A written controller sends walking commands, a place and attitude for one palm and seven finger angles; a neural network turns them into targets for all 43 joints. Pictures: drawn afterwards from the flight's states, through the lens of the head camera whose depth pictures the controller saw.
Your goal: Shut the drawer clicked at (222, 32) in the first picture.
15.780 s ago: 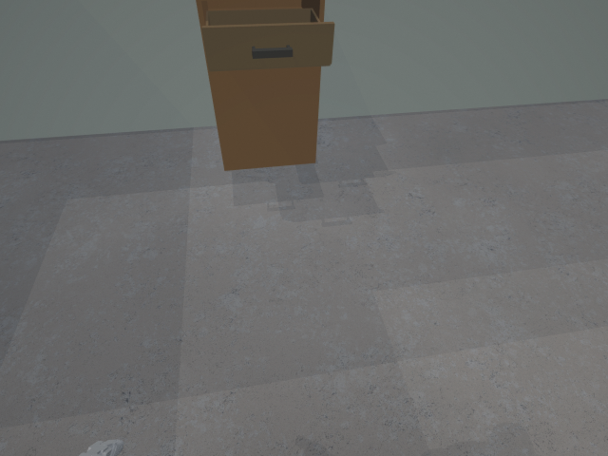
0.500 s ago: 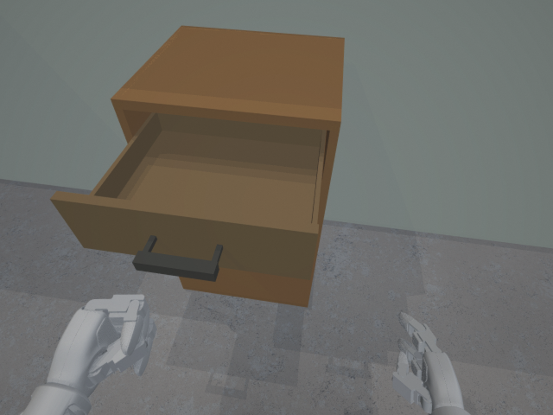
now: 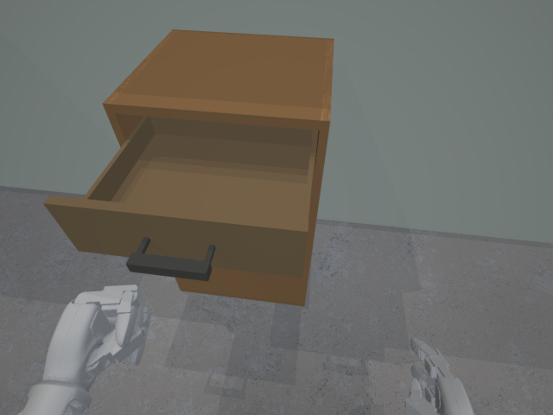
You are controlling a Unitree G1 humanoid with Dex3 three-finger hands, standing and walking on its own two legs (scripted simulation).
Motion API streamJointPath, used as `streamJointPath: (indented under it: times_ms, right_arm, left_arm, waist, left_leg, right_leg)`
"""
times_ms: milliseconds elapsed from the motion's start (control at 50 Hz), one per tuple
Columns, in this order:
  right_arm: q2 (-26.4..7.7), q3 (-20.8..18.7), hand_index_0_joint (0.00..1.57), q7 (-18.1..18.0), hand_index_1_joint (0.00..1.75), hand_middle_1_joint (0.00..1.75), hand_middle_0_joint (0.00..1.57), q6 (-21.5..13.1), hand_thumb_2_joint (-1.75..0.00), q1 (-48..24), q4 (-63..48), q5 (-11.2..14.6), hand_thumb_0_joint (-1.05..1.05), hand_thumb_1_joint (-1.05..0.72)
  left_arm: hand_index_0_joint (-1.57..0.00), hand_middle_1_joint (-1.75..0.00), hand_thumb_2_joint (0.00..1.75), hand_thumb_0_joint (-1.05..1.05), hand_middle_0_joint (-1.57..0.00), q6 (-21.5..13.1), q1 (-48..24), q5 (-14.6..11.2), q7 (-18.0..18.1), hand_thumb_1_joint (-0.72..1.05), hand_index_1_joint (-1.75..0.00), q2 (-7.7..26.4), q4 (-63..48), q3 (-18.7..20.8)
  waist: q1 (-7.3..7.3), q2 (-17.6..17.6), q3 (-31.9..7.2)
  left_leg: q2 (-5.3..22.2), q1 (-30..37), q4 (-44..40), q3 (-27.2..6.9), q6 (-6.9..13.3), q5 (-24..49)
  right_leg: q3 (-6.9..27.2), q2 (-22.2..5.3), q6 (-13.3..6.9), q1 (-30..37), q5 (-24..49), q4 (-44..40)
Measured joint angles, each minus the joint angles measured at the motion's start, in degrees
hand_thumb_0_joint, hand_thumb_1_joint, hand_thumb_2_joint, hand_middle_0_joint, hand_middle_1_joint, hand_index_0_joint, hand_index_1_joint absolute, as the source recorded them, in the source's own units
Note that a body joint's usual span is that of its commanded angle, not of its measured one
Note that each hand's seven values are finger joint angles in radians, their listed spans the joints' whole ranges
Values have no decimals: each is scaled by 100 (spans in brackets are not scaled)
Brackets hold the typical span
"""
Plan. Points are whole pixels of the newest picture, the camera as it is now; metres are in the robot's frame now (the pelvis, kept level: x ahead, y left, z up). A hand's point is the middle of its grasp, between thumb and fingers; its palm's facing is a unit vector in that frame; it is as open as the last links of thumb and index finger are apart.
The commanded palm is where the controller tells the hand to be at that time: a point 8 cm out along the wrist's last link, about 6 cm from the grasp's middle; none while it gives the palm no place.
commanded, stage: bring the fist close to the handle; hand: left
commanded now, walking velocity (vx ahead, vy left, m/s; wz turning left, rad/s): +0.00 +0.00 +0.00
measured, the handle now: (173, 256) +0.37 +0.21 -0.01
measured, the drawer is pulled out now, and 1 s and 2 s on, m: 0.28 0.28 0.25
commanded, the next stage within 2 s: push the drawer shut in 1.46 s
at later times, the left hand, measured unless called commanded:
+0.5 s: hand (159, 319) +0.23 +0.18 +0.05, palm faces -0.05 -1.00 -0.07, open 3.3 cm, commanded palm +0.21 +0.24 +0.05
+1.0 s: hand (175, 311) +0.27 +0.18 +0.00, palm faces -0.09 -1.00 -0.04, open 3.3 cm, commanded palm +0.25 +0.23 +0.00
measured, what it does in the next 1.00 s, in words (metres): stands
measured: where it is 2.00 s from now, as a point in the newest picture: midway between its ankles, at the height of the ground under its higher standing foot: outside the picture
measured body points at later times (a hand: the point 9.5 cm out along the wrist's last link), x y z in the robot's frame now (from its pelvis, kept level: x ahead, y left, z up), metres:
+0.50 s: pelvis +0.00 -0.03 -0.01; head +0.04 -0.04 +0.44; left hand +0.23 +0.23 +0.06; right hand +0.16 -0.28 -0.09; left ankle +0.00 +0.09 -0.71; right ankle -0.01 -0.11 -0.71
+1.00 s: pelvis -0.01 -0.01 -0.04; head +0.07 -0.01 +0.41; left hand +0.27 +0.23 +0.00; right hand +0.15 -0.26 -0.12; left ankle +0.00 +0.09 -0.71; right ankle -0.01 -0.11 -0.71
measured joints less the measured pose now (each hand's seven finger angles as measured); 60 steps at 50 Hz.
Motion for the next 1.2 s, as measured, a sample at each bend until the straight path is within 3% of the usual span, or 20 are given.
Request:
streamJointPath:
  times_ms: [120, 240, 460, 660, 840, 1200]
  right_arm:
    - [-31, 36, 20, -90, 30, 30, 20, 21, -90, -91, 24, 18, 1, -91]
    - [-78, 37, 20, -146, 30, 30, 20, -74, -90, -157, 117, 5, 1, -91]
    - [-230, -58, 20, -164, 30, 30, 20, -67, -90, -152, 214, -15, 1, -91]
    - [-219, -108, 20, -109, 30, 30, 20, 103, -90, -49, 219, -48, 1, -91]
    - [-175, -107, 20, -70, 30, 30, 20, 146, -90, -88, 182, -86, 1, -91]
    - [-73, -97, 20, 59, 30, 30, 20, 524, -90, -212, -58, -121, 1, -91]
  left_arm:
    - [-140, -160, 89, 2, -140, 66, -159, -83, -269, 89, -160, 114, 453, 113]
    - [-140, -160, 89, 2, -140, -268, -530, -278, -523, 89, -160, 176, 1062, 400]
    - [-140, -160, 89, 2, -140, -625, -1274, -367, -973, 89, -160, 265, 2127, 560]
    - [-140, -160, 89, 2, -140, -963, -1631, -393, -1032, 89, -160, 259, 2728, 743]
    - [-140, -160, 90, 2, -140, -1234, -2009, -316, -1004, 90, -160, 148, 2959, 525]
    - [-140, -160, 90, 2, -140, -1241, -2445, -58, -539, 90, -160, 14, 2858, 170]
  waist:
    - [21, 44, 29]
    - [20, -4, 61]
    - [-92, -9, 75]
    - [-158, -81, 20]
    - [-166, -99, -48]
    - [-167, -54, -210]
  left_leg:
    - [34, -13, -32, -54, -65, 42]
    - [88, -156, 37, -140, -155, 46]
    - [151, -531, 248, -154, -231, -31]
    - [143, -917, 477, -71, -207, -139]
    - [106, -1486, 945, -38, -126, -310]
    - [83, -2406, 1753, 4, -6, -550]
  right_leg:
    - [-52, 37, -72, -15, 3, -5]
    - [-134, 91, -164, -138, -26, 63]
    - [-144, 140, -239, -540, -127, 315]
    - [-62, 112, -219, -983, -241, 611]
    - [-32, 48, -157, -1543, -389, 1062]
    - [5, -22, -63, -2434, -579, 1806]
